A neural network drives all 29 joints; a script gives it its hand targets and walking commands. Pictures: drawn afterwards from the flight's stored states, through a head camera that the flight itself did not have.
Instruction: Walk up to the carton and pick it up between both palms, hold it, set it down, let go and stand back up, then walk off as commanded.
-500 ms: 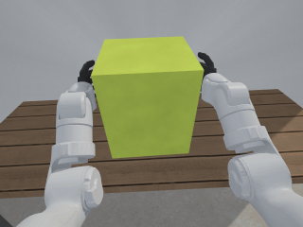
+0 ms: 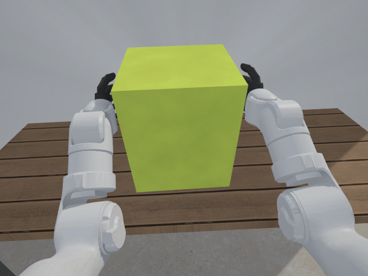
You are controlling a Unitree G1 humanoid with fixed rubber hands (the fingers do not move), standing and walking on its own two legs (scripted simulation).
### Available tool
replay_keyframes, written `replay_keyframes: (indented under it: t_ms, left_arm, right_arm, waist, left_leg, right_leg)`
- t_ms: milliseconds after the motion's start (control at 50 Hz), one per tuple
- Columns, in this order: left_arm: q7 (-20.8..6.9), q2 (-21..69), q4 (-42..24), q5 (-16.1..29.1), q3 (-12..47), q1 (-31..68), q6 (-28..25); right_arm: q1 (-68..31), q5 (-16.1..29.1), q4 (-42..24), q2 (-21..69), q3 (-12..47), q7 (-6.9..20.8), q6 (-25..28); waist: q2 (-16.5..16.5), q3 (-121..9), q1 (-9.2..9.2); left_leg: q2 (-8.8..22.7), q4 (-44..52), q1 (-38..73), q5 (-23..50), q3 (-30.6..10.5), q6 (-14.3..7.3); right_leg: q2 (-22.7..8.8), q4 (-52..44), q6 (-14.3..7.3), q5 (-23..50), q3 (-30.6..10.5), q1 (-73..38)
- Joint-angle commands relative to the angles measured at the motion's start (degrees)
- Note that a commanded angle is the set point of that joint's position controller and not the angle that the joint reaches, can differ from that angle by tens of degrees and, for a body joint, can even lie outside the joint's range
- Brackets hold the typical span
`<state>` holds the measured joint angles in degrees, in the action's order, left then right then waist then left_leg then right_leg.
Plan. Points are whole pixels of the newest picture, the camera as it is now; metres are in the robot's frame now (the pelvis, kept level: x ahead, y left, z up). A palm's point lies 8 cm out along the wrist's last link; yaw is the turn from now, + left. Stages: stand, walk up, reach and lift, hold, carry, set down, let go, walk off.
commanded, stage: hold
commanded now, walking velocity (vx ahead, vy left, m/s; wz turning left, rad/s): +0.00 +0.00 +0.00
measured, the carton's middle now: (179, 118) +0.40 +0.02 +0.23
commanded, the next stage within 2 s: none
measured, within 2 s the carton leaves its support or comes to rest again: neither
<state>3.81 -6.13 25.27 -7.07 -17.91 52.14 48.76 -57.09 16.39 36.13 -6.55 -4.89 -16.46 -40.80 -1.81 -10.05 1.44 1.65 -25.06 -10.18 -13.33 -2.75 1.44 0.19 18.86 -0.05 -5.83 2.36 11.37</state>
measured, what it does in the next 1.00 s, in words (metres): stands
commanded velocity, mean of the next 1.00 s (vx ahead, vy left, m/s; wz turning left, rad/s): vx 0.00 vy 0.00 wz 0.00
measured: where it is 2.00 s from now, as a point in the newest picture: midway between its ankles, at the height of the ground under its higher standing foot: outside the picture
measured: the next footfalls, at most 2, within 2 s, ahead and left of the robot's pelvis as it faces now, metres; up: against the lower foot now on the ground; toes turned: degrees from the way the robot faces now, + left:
none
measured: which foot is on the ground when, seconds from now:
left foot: down 0.00-1.00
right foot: down 0.00-1.00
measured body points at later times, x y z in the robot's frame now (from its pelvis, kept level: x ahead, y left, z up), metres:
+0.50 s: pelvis +0.00 +0.00 +0.00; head -0.08 +0.00 +0.44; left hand +0.39 +0.17 +0.27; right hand +0.39 -0.13 +0.28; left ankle +0.00 +0.13 -0.74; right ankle +0.05 -0.12 -0.74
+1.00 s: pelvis +0.00 +0.00 +0.00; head -0.08 +0.00 +0.44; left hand +0.39 +0.17 +0.27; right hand +0.39 -0.13 +0.28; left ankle +0.00 +0.13 -0.74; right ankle +0.05 -0.12 -0.74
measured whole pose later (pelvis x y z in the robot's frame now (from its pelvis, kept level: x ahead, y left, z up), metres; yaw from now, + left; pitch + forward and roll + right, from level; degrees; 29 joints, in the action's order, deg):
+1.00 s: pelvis +0.00 +0.00 +0.00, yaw +0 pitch -2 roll -1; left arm 3.8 -6.1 25.3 -7.1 -17.9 52.1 48.8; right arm -57.1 16.4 36.1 -6.6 -4.9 -16.5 -40.8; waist -1.8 -10.1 1.4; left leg 1.7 -25.1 -10.2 -13.5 -2.8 1.4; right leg 0.2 18.9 0.0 -6.0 2.3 11.4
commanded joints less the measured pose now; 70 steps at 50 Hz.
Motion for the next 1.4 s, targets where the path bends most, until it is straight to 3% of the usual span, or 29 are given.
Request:
replay_keyframes:
  t_ms: [0, 1380]
  left_arm:
    - [-9.63, 39.62, -11.03, 12.54, 23.67, 56.46, -5.16]
    - [-9.7, 39.55, -11.34, 12.43, 23.59, 56.04, -4.98]
  right_arm:
    - [-56.09, 11.17, -15.96, 38.86, 15.03, 7.99, 1.4]
    - [-55.63, 11.56, -16.14, 38.89, 15.29, 7.79, 1.24]
  waist:
    - [-0.77, -21.4, 8.26]
    - [-0.52, -21.39, 8.35]
  left_leg:
    - [-4.8, 7.85, -9.21, 1.84, -1.11, 0.12]
    - [-4.72, 7.68, -9.0, 2.4, -1.21, 0.16]
  right_leg:
    - [3.83, -0.12, 1.27, 10.1, -3.83, -26.38]
    - [3.93, -0.05, 1.3, 10.45, -3.85, -26.47]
